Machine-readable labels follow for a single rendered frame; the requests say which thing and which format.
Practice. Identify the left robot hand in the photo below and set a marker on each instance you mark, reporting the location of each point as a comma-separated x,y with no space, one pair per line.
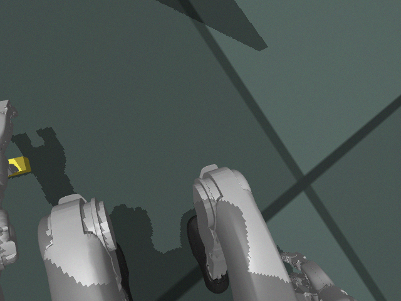
7,112

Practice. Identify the small box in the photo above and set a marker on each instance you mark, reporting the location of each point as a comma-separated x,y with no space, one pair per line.
22,163

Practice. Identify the right robot arm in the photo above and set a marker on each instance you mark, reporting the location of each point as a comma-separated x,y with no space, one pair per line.
333,293

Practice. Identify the left robot foot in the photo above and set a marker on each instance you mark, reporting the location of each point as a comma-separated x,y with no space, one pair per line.
124,273

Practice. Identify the left robot arm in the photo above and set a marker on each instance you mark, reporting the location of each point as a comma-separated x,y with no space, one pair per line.
8,241

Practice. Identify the right robot hand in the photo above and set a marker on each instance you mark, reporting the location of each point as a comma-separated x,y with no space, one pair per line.
311,281

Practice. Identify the right robot foot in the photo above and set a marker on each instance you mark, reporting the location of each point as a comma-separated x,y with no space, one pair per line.
198,250

